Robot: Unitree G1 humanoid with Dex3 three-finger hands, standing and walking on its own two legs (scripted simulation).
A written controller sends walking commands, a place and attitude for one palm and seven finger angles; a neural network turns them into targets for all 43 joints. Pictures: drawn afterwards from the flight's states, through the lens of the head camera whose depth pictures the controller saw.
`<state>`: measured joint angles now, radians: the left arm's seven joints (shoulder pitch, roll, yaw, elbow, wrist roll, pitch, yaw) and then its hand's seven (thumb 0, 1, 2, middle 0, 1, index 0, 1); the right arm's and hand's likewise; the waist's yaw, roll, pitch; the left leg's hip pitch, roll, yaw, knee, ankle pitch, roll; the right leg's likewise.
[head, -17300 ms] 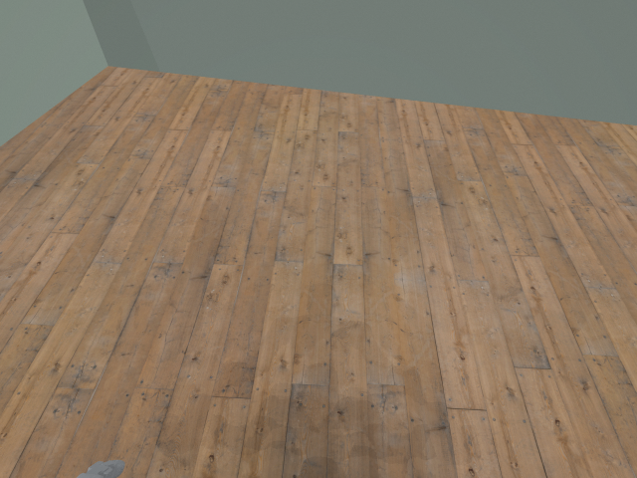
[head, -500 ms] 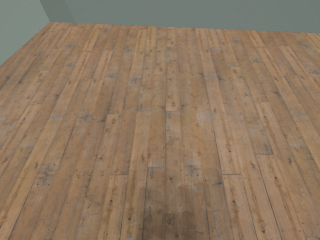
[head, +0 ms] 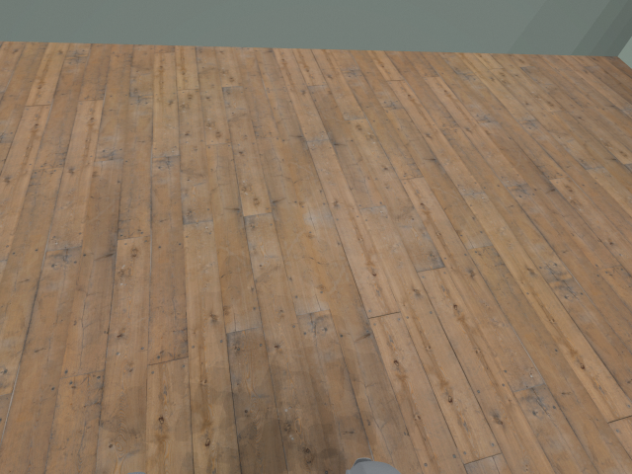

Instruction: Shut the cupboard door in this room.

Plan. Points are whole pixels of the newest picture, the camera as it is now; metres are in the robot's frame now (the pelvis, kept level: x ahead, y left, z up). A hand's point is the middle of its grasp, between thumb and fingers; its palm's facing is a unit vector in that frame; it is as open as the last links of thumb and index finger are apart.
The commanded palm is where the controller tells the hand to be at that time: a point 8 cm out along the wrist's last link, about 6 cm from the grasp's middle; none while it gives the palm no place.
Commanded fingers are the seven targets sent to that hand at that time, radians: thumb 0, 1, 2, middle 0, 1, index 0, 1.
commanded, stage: turn or walk to find it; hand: left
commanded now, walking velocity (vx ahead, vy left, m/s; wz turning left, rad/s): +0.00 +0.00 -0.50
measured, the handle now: out of the picture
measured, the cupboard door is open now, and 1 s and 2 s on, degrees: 87 87 87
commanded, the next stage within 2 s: none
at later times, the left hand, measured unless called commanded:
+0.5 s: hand (234, 468) +0.15 +0.12 -0.15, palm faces -0.25 -0.93 -0.26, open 7.4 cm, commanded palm none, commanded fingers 0.00 0.90 0.90 -0.20 -0.30 -0.20 -0.30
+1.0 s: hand (196, 462) +0.15 +0.18 -0.17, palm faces -0.41 -0.89 -0.22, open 7.4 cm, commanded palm none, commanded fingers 0.00 0.90 0.90 -0.20 -0.30 -0.20 -0.30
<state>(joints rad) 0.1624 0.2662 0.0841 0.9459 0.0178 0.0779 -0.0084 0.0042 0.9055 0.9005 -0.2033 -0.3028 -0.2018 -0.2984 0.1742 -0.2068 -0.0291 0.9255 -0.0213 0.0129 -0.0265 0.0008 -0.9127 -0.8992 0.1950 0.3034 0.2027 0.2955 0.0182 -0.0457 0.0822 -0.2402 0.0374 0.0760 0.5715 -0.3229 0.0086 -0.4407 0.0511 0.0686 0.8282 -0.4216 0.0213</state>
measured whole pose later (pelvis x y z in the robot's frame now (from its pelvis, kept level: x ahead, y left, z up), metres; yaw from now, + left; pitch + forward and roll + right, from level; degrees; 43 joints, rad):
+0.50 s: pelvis -0.02 -0.04 +0.00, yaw -15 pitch -1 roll +1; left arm 0.12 0.18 0.05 0.91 0.01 0.03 0.00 0.00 0.91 0.90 -0.20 -0.30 -0.20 -0.30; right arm 0.22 -0.26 -0.07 0.98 -0.02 0.07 -0.02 0.00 -0.91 -0.90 0.20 0.30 0.20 0.30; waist -0.03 0.06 0.12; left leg -0.44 0.11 0.05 1.11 -0.47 -0.07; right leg -0.27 0.00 -0.06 0.59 -0.31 -0.04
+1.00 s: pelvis +0.00 +0.01 +0.01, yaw -30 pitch -1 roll -2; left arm 0.20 0.28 0.10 0.95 0.02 0.07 -0.02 0.01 0.91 0.90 -0.20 -0.30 -0.20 -0.30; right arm 0.16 -0.18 -0.02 0.90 -0.03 0.01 -0.02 0.00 -0.91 -0.90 0.20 0.30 0.21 0.30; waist 0.04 -0.04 0.09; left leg -0.21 0.07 0.12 0.52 -0.29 0.02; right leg -0.50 0.01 0.02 1.15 -0.43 0.06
